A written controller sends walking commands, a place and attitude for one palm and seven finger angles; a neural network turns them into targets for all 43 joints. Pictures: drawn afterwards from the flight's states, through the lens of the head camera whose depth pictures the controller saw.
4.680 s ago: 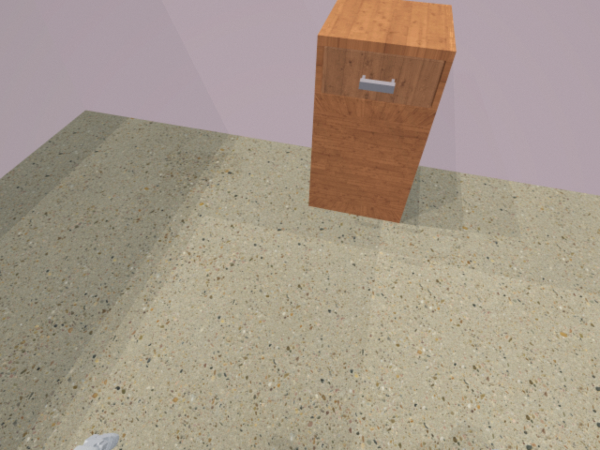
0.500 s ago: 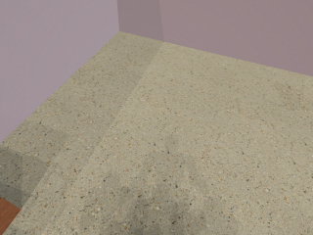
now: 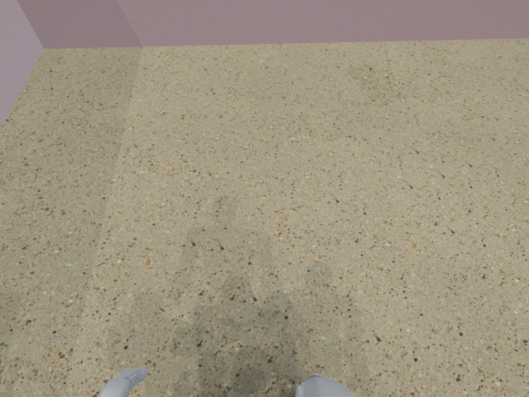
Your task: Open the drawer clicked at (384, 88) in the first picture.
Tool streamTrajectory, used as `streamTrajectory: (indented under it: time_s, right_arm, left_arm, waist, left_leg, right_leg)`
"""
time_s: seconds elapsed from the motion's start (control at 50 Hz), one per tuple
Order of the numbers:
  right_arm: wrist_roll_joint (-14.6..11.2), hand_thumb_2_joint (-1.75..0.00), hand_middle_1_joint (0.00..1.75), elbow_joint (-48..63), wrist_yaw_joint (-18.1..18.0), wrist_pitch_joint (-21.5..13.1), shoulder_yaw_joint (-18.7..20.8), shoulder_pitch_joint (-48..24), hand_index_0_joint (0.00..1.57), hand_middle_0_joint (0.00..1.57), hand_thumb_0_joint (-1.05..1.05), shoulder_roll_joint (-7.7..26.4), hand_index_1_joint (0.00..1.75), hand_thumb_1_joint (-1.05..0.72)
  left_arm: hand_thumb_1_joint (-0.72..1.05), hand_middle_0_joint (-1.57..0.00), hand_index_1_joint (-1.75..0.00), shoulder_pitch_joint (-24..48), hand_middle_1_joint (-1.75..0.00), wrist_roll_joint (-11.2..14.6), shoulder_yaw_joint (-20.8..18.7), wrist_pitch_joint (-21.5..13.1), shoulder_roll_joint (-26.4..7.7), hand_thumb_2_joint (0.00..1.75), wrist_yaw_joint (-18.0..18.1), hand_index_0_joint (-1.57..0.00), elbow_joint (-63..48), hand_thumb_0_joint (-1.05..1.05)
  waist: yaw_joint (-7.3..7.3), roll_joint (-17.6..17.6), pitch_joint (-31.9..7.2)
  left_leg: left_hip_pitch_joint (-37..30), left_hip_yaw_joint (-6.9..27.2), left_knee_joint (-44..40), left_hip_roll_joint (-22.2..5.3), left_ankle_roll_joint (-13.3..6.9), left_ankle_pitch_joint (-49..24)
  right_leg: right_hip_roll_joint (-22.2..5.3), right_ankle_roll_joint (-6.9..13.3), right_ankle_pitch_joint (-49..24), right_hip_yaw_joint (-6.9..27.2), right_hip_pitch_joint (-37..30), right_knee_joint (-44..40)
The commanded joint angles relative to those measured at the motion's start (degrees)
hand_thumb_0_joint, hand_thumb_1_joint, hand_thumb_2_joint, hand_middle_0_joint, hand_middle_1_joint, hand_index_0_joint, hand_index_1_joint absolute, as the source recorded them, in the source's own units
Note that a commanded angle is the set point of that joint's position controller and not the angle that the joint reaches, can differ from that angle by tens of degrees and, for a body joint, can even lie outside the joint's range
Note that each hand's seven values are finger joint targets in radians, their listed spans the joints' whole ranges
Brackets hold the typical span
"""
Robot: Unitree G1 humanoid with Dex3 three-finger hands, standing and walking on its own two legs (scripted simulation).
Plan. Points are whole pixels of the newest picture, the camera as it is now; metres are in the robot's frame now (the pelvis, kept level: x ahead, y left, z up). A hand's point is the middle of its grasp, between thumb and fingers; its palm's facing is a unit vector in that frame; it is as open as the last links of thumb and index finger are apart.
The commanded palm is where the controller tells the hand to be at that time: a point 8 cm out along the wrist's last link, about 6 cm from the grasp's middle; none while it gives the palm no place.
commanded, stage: turn to face it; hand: left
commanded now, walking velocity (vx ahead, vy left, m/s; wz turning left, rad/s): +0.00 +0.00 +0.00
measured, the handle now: out of the picture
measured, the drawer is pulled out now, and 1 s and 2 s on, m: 0.00 0.00 0.00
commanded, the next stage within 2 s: none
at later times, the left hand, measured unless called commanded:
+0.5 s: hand out of the picture +0.11 +0.20 -0.18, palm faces +0.19 -0.97 -0.18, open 7.3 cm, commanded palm none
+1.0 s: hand out of the picture +0.06 +0.19 -0.14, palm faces +0.41 -0.87 -0.28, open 7.4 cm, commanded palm none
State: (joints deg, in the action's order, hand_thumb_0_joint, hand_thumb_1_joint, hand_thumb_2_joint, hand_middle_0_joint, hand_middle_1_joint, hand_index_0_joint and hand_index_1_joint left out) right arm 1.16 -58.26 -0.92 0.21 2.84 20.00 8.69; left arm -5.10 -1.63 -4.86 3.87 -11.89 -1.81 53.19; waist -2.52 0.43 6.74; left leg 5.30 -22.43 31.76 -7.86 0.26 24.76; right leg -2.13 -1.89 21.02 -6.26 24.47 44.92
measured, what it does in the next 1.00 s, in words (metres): steps on the spot, turning left: right foot, then left foot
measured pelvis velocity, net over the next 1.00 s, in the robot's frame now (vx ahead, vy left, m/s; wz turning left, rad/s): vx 0.03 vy -0.04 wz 0.42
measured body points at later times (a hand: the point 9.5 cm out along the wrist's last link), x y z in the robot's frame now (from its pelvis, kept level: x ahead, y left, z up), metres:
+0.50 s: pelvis +0.05 +0.00 -0.01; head +0.07 +0.03 +0.44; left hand +0.10 +0.25 -0.16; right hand +0.13 -0.23 -0.15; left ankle +0.05 +0.10 -0.73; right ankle +0.04 -0.10 -0.73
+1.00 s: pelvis +0.03 -0.04 +0.00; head +0.07 -0.05 +0.45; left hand +0.03 +0.24 -0.12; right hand +0.20 -0.26 -0.15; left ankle +0.05 +0.09 -0.73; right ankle +0.07 -0.16 -0.73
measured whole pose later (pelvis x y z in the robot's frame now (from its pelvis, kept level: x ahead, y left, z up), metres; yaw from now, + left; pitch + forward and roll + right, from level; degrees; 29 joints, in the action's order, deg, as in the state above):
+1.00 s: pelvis +0.03 -0.04 +0.00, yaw +24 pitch +1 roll +0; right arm 0.9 -51.8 1.2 3.6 5.0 11.5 14.3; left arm -8.9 -0.7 -3.4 1.4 -12.2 0.8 50.1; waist -1.5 -2.0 2.3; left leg 23.7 6.2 33.4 3.6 0.2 12.4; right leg -1.3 -2.4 20.1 -0.9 15.3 31.8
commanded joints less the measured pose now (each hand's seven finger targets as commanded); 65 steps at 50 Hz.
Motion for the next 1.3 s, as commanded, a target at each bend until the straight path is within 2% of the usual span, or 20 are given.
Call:
streamTrajectory:
  time_s: [0.0, 0.02, 0.04, 0.14, 0.32, 0.42, 0.44, 0.46, 0.48, 0.52, 0.6, 0.8, 0.92, 0.94, 0.96, 0.98, 1.0, 1.04, 1.08, 1.28]
  right_arm:
    - [-0.94, -0.9, 0.3, 4.49, 0.21, -1.12, 2.97, 1.31, 0.2, 0.2, 0.0, 11.21, 0.3, -0.9]
    - [-1.2, -0.9, 0.3, 6.85, 0.3, -0.94, 1.56, 0.33, 0.2, 0.2, 0.0, 6.21, 0.3, -0.9]
    - [-1.2, -0.9, 0.3, 7.02, -0.74, -0.13, 1.25, -2.17, 0.2, 0.2, 0.0, 6.41, 0.3, -0.9]
    - [-0.09, -0.9, 0.3, 0.44, -0.56, 1.97, 0.16, 2.89, 0.2, 0.2, 0.0, 4.2, 0.3, -0.9]
    - [-0.51, -0.9, 0.3, 3.7, 0.88, 1.84, 0.62, -5.78, 0.2, 0.2, 0.0, 4.53, 0.3, -0.9]
    - [-0.13, -0.9, 0.3, 5.01, 1.5, 1.32, 1.35, -3.14, 0.2, 0.2, 0.0, 5.65, 0.3, -0.9]
    - [0.1, -0.9, 0.3, 4.96, 1.56, 0.9, 2.09, -0.57, 0.2, 0.2, 0.0, 8.68, 0.3, -0.9]
    - [0.55, -0.9, 0.3, 5.65, 1.37, 0.35, 3.42, 2.14, 0.2, 0.2, 0.0, 14.64, 0.3, -0.9]
    - [0.42, -0.9, 0.3, 4.78, 0.72, 0.59, 3.72, 4.2, 0.2, 0.2, 0.0, 16.16, 0.3, -0.9]
    - [0.4, -0.9, 0.3, 5.79, -0.08, 0.2, 3.37, 0.29, 0.2, 0.2, 0.0, 14.5, 0.3, -0.9]
    - [0.0, -0.9, 0.3, 8.17, -0.1, -0.56, 2.46, -6.53, 0.2, 0.2, 0.0, 13.29, 0.3, -0.9]
    - [0.2, -0.9, 0.3, 8.6, 0.72, 0.7, 4.14, -6.15, 0.2, 0.2, 0.0, 15.92, 0.3, -0.9]
    - [0.12, -0.9, 0.3, 11.03, 1.25, 1.71, 4.91, -10.98, 0.2, 0.2, 0.0, 16.26, 0.3, -0.9]
    - [-0.26, -0.9, 0.3, 11.78, 1.5, 1.9, 4.74, -11.72, 0.2, 0.2, 0.0, 14.52, 0.3, -0.9]
    - [-0.67, -0.9, 0.3, 12.95, 1.76, 2.07, 4.19, -10.42, 0.2, 0.2, 0.0, 9.83, 0.3, -0.9]
    - [0.23, -0.9, 0.3, 13.91, 1.71, 2.02, 4.25, -11.41, 0.2, 0.2, 0.0, 10.66, 0.3, -0.9]
    - [0.54, -0.9, 0.3, 13.71, 1.73, 2.62, 4.57, -12.34, 0.2, 0.2, 0.0, 12.07, 0.3, -0.9]
    - [0.6, -0.9, 0.3, 10.74, 2.57, 3.15, 4.43, -10.23, 0.2, 0.2, 0.0, 11.85, 0.3, -0.9]
    - [0.33, -0.9, 0.3, 9.6, 2.99, 3.18, 3.92, -8.51, 0.2, 0.2, 0.0, 10.65, 0.3, -0.9]
    - [-0.53, -0.9, 0.3, 11.27, 2.94, 2.47, 2.06, -16.21, 0.2, 0.2, 0.0, 9.0, 0.3, -0.9]
  left_arm:
    - [0.9, -0.2, -0.3, -12.14, -0.3, -0.4, -1.49, -4.22, -8.73, 0.9, 1.43, -0.2, -2.48, 0.0]
    - [0.9, -0.2, -0.3, -17.41, -0.3, -0.1, -2.67, -4.75, -14.87, 0.9, 2.49, -0.2, -0.8, 0.0]
    - [0.9, -0.2, -0.3, -17.47, -0.3, 1.38, -2.07, -4.37, -14.74, 0.9, 3.17, -0.2, -0.09, 0.0]
    - [0.9, -0.2, -0.3, -1.92, -0.3, 0.73, 1.64, -5.2, -5.61, 0.9, 3.73, -0.2, -2.47, 0.0]
    - [0.9, -0.2, -0.3, -5.63, -0.3, 0.15, 0.18, -4.37, -8.12, 0.9, 4.04, -0.2, -0.62, 0.0]
    - [0.9, -0.2, -0.3, -5.48, -0.3, 0.48, -0.83, -3.66, -8.13, 0.9, 4.03, -0.2, -1.69, 0.0]
    - [0.9, -0.2, -0.3, -6.64, -0.3, 0.9, -0.81, -3.31, -6.98, 0.9, 3.81, -0.2, -2.18, 0.0]
    - [0.9, -0.2, -0.3, -7.27, -0.3, 1.42, -0.28, -3.12, -3.36, 0.9, 3.54, -0.2, -4.35, 0.0]
    - [0.9, -0.2, -0.3, -3.03, -0.3, 0.57, 0.37, -2.68, -3.82, 0.9, 3.84, -0.2, -5.87, 0.0]
    - [0.9, -0.2, -0.3, -0.52, -0.3, 0.45, -0.23, -2.66, -4.32, 0.9, 3.55, -0.2, -5.64, 0.0]
    - [0.9, -0.2, -0.3, -5.11, -0.3, 0.56, -0.82, -2.45, -5.35, 0.9, 2.6, -0.2, -2.91, 0.0]
    - [0.9, -0.2, -0.3, -2.46, -0.3, 0.81, -0.58, -2.08, -6.16, 0.9, 2.95, -0.2, -5.44, 0.0]
    - [0.9, -0.2, -0.3, -10.25, -0.3, 1.32, -0.47, -2.92, -6.45, 0.9, 3.38, -0.2, -5.13, 0.0]
    - [0.9, -0.2, -0.3, -13.37, -0.3, 1.01, -0.98, -3.3, -8.55, 0.9, 3.6, -0.2, -4.77, 0.0]
    - [0.9, -0.2, -0.3, -13.88, -0.3, -0.16, -2.07, -3.86, -14.05, 0.9, 4.08, -0.2, -5.58, 0.0]
    - [0.9, -0.2, -0.3, -9.94, -0.3, 0.19, -1.46, -3.28, -16.26, 0.9, 4.06, -0.2, -7.46, 0.0]
    - [0.9, -0.2, -0.3, -6.96, -0.3, 0.49, -1.87, -3.54, -14.07, 0.9, 4.38, -0.2, -8.2, 0.0]
    - [0.9, -0.2, -0.3, -1.39, -0.3, 0.44, -0.42, -4.06, -10.28, 0.9, 3.95, -0.2, -8.8, 0.0]
    - [0.9, -0.2, -0.3, -2.71, -0.3, 0.37, 0.23, -4.55, -8.72, 0.9, 3.79, -0.2, -8.59, 0.0]
    - [0.9, -0.2, -0.3, -11.58, -0.3, -0.19, -1.11, -3.9, -13.41, 0.9, 3.64, -0.2, -4.3, 0.0]
  waist:
    - [7.34, -0.4, -15.14]
    - [8.64, 15.05, -19.13]
    - [8.19, 9.31, -20.24]
    - [-0.6, 3.48, -7.31]
    - [3.35, 7.31, -4.95]
    - [1.32, 4.6, -8.23]
    - [0.06, -3.55, -10.33]
    - [-0.82, -19.95, -11.32]
    - [-2.5, -16.65, -11.3]
    - [-1.32, -10.63, -9.99]
    - [1.86, -6.22, -10.33]
    - [-0.16, -8.89, -9.72]
    - [3.44, -10.05, -10.85]
    - [5.03, -5.44, -11.16]
    - [5.22, 11.84, -10.04]
    - [4.68, 15.62, -7.28]
    - [3.57, 15.23, -6.69]
    - [0.31, 8.37, -2.22]
    - [0.46, 8.32, -3.87]
    - [5.72, 13.13, -8.02]
  left_leg:
    - [7.94, 5.73, 20.78, -11.51, 0.44, -44.99]
    - [27.56, 6.73, 37.3, 0.41, 4.37, 8.89]
    - [26.8, 18.7, 41.76, 0.65, 3.16, 13.2]
    - [19.4, 22.44, 34.62, 0.35, 2.83, -2.31]
    - [19.71, 17.58, 18.54, 2.56, 3.35, 0.99]
    - [10.28, 15.32, 1.09, 3.39, 2.03, -10.4]
    - [3.11, 21.5, -5.19, -0.36, -0.38, -21.53]
    - [-2.92, 41.36, -9.87, -15.02, -8.54, -43.74]
    - [-0.72, 46.19, -12.69, -19.03, -13.16, -44.55]
    - [1.23, 43.02, -12.34, -14.73, -11.92, -35.3]
    - [2.66, 33.08, -13.07, -6.77, -8.49, -33.28]
    - [2.64, 40.84, -13.51, -5.52, -10.36, -22.45]
    - [14.66, 43.53, -9.13, -1.03, -7.31, -18.17]
    - [21.34, 40.86, -4.56, 2.25, -4.32, -11.53]
    - [33.68, 30.77, 10.61, 10.49, 0.91, 1.44]
    - [33.83, 26.34, 23.93, 11.37, 2.18, 7.18]
    - [31.52, 28.1, 30.54, 9.13, 1.69, 6.15]
    - [30.17, 25.87, 38.34, 6.79, 2.42, -1.92]
    - [29.38, 23.45, 38.83, 6.51, 3.76, -4.97]
    - [20.74, 16.64, 13.75, 6.13, 3.8, 1.66]
  right_leg:
    - [-3.55, 5.15, -22.45, 5.18, -26.14, -18.57]
    - [-21.46, 13.26, -54.52, 28.77, -38.03, -18.11]
    - [-23.25, 16.41, -60.07, 24.36, -33.6, -18.23]
    - [-12.89, 10.04, -34.26, 7.16, -9.48, -25.35]
    - [-17.44, 11.79, -32.85, 4.46, -14.63, -23.77]
    - [-16.36, 6.54, -26.41, -0.97, -13.51, -14.17]
    - [-13.36, 3.28, -18.89, -3.14, -7.71, -5.69]
    - [-5.36, -1.8, 7.73, -5.57, 5.08, 7.18]
    - [-3.16, -1.93, 18.31, 0.87, 7.64, 18.01]
    - [-4.04, -1.93, 10.36, 6.16, 11.67, 24.69]
    - [-3.9, -3.07, 0.55, 5.99, 7.67, 21.61]
    - [-1.68, -3.78, 3.75, 6.22, 4.48, 7.69]
    - [1.38, -1.79, -3.0, 4.66, -13.95, -14.93]
    - [-1.86, -0.61, -5.12, 6.98, -21.59, -23.93]
    - [-17.89, 5.1, 5.7, 25.1, -26.44, -33.65]
    - [-26.89, 9.29, 6.6, 29.87, -15.91, -35.47]
    - [-25.2, 9.62, 5.17, 28.83, -10.73, -35.37]
    - [-18.0, 7.67, -3.6, 16.07, -7.56, -31.42]
    - [-14.95, 6.76, -13.75, 8.57, -11.23, -27.87]
    - [-19.49, 8.95, -31.93, 3.16, -21.11, -21.63]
